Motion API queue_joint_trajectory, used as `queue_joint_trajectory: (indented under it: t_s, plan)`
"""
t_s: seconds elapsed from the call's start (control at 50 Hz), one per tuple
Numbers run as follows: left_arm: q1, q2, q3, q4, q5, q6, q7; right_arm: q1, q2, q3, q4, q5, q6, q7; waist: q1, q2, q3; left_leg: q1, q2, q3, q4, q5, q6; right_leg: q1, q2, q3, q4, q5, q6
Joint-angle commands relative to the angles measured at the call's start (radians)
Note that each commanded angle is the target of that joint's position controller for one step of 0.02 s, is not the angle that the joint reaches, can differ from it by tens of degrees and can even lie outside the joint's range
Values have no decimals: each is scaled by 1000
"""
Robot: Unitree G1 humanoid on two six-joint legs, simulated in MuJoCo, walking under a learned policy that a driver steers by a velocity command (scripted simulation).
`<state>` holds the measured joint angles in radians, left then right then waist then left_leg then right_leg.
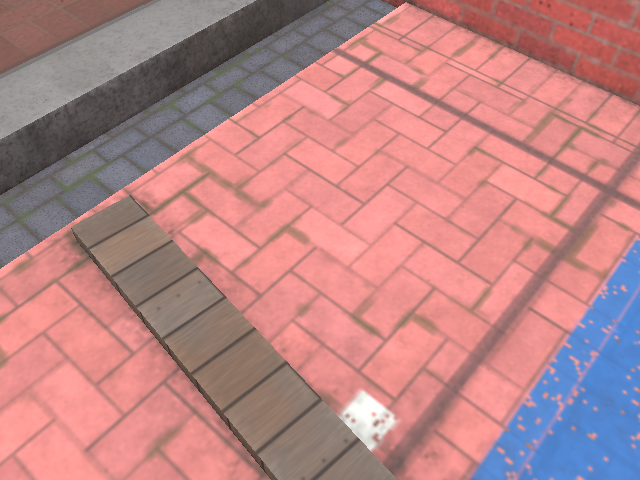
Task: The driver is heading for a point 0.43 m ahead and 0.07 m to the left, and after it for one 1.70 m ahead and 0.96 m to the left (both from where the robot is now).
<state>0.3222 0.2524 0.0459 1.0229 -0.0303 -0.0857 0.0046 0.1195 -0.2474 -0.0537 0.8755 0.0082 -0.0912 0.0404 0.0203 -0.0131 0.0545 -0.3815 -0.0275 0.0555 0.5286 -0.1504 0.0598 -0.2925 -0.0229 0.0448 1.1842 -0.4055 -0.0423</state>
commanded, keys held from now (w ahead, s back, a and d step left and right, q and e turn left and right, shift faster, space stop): w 0.38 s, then q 0.62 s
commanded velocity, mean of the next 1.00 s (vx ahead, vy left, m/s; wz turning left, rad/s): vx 0.30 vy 0.00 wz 0.24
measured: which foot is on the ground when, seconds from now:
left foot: down 0.00-0.46, up 0.48-0.78, down 0.80-1.00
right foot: up 0.00-0.40, down 0.42-0.82, up 0.84-1.00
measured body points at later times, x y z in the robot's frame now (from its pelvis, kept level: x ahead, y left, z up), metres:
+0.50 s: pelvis +0.27 -0.03 +0.02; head +0.31 -0.03 +0.47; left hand +0.47 +0.19 -0.08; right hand +0.24 -0.27 -0.13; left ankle +0.11 +0.08 -0.66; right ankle +0.39 -0.14 -0.67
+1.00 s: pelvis +0.38 +0.00 +0.06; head +0.42 +0.04 +0.51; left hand +0.49 +0.31 -0.06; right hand +0.57 -0.24 -0.04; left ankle +0.46 +0.11 -0.67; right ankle +0.41 -0.13 -0.62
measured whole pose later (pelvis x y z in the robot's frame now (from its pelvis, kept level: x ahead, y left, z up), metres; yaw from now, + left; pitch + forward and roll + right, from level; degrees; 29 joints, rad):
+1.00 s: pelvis +0.38 +0.00 +0.06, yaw +16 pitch +2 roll -1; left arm 0.01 0.29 0.08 0.87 0.00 -0.01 0.03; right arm 0.20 -0.26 -0.09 0.76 -0.01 -0.01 -0.03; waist -0.04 -0.04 0.06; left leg -0.42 -0.06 -0.03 0.47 -0.08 0.06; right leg -0.49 0.01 0.02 1.00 -0.35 -0.01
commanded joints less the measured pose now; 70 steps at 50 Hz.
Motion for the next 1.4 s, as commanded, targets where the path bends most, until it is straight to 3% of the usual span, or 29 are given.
queue_joint_trajectory:
  t_s: [0.02,0.14,0.22,0.38,0.42,0.44,0.46,0.48,0.5,0.52,0.54,0.6,0.66,0.74,0.78,0.82,0.84,0.86,0.9,0.96,1.06,1.16,1.2,1.22,1.24,1.26,1.3,1.34,1.4]
  plan:
    - [-10,91,27,-71,5,-19,8,38,-86,-14,-21,-24,-26,4,-13,82,-84,245,264,-378,-352,-51,146,-289,-119,48,64,150,-28]
    - [-88,46,21,-115,9,36,9,160,-74,8,57,-12,-2,-5,1,63,10,235,248,-286,-396,-73,174,-590,-154,13,212,196,2]
    - [-291,22,-1,-210,40,12,4,238,-104,10,62,-15,14,-35,-57,14,21,271,247,-238,-415,76,161,-673,-160,-20,-65,306,42]
    - [-425,12,-11,-271,8,-31,-45,371,-109,15,100,-15,35,-39,-67,123,-5,422,252,-100,-327,557,144,-438,-17,-171,-388,292,-10]
    - [-259,59,15,-234,13,-40,-50,343,-99,21,94,-16,42,-44,47,201,-105,411,224,-87,-121,1015,114,-151,73,-199,-462,279,-51]
    - [-96,154,49,-192,20,-49,-50,384,-34,40,80,-23,32,-42,93,144,-238,191,161,-74,127,1005,44,224,-25,-56,-456,494,-131]
    - [90,237,81,-154,39,-36,-39,416,-10,53,68,-11,18,-39,138,4,-461,-73,51,-31,490,604,-35,559,-259,300,-586,368,-251]
    - [145,210,69,-134,44,-19,-18,323,-42,44,48,1,-2,-30,171,-198,-552,-194,-46,-102,743,-293,-40,634,-399,560,-789,491,-308]
    - [-3,170,49,-168,42,-21,-6,240,-142,4,6,22,-10,-31,120,-169,-419,-270,9,-204,831,-335,-29,486,-395,466,-800,544,-266]
    - [-101,111,35,-189,28,-21,4,163,-145,-6,-24,33,3,-41,88,-117,-286,-312,67,-165,798,-311,-25,352,-365,300,-804,564,-227]
    - [-152,67,26,-177,20,-27,3,156,-100,-5,-24,28,24,-50,49,-47,-193,-271,110,-149,714,-289,-21,216,-325,184,-852,526,-181]
    - [-280,46,30,-176,40,-33,-3,256,-22,-15,-10,22,91,-73,-60,-76,-63,-84,131,-98,647,-260,-25,-87,-277,-14,-972,435,-146]
    - [-314,93,47,-183,33,-32,4,232,-39,-30,-47,11,111,-72,-95,-69,-53,-97,135,-81,474,-88,-37,-79,-259,-134,-1000,433,-157]
    - [-291,153,67,-175,3,3,19,131,-68,-38,-95,6,115,-31,-66,-96,-108,-18,102,-35,150,96,-30,41,-248,-204,-950,401,-129]
    - [-345,134,62,-188,-26,2,9,185,-84,-53,-72,15,123,-13,-114,-73,-136,107,51,31,23,225,-6,47,-209,-228,-854,273,-71]
    - [-302,83,52,-161,-17,20,14,248,-123,-80,-50,-12,123,-24,-128,53,-124,219,15,2,-60,162,61,1,-125,-250,-636,155,-14]
    - [-275,72,53,-176,6,36,12,243,-211,-103,-66,-23,122,-33,-94,255,-67,260,116,-168,-98,418,126,-138,-12,-264,-375,-104,34]
    - [-210,83,49,-204,34,57,25,156,-296,-110,-132,-47,109,-34,-24,292,-145,258,285,-540,-255,-27,260,-271,41,-94,-220,-172,44]
    - [-272,156,65,-216,9,69,32,24,-224,-89,-190,-26,70,-47,-15,196,-128,193,295,-594,-358,-356,214,-325,5,11,-141,-43,8]
    - [-267,137,64,-193,43,68,37,2,-157,-67,-206,-13,57,-75,-4,115,-190,131,226,-454,-271,-126,150,-235,4,28,-125,74,31]
    - [-295,74,32,-199,24,67,31,34,-161,-69,-224,-3,79,-95,-31,116,-178,144,164,-428,-219,-57,151,-190,60,3,-377,87,73]
    - [-231,94,24,-191,9,69,20,7,-150,-69,-248,-6,107,-94,-29,145,-191,116,147,-510,-172,8,141,-62,73,23,-565,95,87]
    - [-142,92,27,-170,3,69,15,-12,-145,-68,-255,17,126,-94,21,145,-163,63,76,-488,-130,-76,87,49,76,-13,-806,196,63]
    - [-152,190,53,-157,31,66,24,-28,-129,-71,-293,34,136,-96,-24,-37,-127,-98,-19,-359,-59,-143,11,113,-24,110,-825,173,-11]
    - [-194,228,66,-174,51,61,33,-36,-132,-67,-301,38,131,-92,-31,-255,-96,-258,-115,-222,163,-252,-39,176,-204,328,-918,225,-134]
    - [-258,177,53,-219,69,56,38,-14,-189,-84,-283,26,119,-87,-36,-237,-96,-317,-83,-230,401,-299,-71,174,-323,400,-927,377,-192]
    - [-309,104,32,-264,43,50,44,44,-191,-89,-237,5,126,-87,-62,-59,-129,-305,-69,-206,599,-227,-99,207,-248,239,-849,527,-172]
    - [-262,105,26,-260,20,55,49,19,-127,-65,-255,1,135,-79,-41,-49,-112,-356,-39,-175,640,-167,-126,255,-223,151,-834,546,-164]
    - [-166,124,32,-263,30,72,55,-86,-95,-43,-299,26,135,-58,25,-86,-74,-389,-11,-98,467,-104,-154,323,-203,85,-837,494,-182]
Next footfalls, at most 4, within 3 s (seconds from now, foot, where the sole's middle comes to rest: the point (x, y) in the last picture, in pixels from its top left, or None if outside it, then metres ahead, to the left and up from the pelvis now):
0.42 right None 0.43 -0.14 -0.71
0.80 left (274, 454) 0.50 0.12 -0.71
1.20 right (379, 461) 0.49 -0.09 -0.71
1.70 left None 0.39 0.16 -0.77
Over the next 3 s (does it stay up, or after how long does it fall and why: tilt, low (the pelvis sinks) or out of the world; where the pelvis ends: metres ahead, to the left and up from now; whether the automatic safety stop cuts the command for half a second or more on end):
stays up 0.63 0.15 0.07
